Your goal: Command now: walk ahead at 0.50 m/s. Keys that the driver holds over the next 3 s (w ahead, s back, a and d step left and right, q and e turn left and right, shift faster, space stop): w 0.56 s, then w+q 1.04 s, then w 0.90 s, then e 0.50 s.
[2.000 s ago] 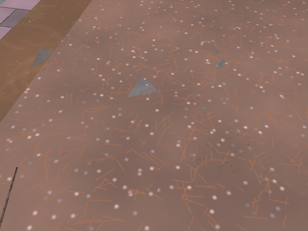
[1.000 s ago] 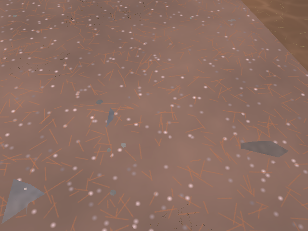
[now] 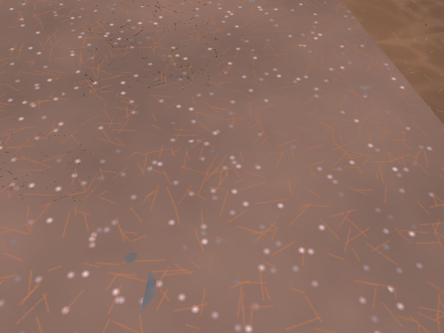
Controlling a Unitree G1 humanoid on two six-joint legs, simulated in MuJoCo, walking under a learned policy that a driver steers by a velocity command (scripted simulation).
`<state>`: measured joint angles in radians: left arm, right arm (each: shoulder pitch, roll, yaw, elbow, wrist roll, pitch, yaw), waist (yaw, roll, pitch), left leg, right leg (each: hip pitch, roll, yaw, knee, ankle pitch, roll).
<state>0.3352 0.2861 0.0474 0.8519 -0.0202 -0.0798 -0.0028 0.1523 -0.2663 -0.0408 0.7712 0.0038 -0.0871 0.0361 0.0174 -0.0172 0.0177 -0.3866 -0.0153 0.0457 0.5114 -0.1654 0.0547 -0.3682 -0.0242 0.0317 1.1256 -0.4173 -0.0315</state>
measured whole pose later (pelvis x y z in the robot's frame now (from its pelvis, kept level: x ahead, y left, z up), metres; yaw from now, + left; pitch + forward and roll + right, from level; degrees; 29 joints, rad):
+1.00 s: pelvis +0.54 -0.01 -0.02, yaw +11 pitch +2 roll -1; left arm 0.32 0.28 0.07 0.93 -0.01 -0.04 0.02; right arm 0.08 -0.25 -0.05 0.73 0.02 -0.05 0.06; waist 0.05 0.01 0.02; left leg -0.52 0.01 0.05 0.57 -0.10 0.11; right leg 0.08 -0.03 -0.22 0.41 -0.47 0.03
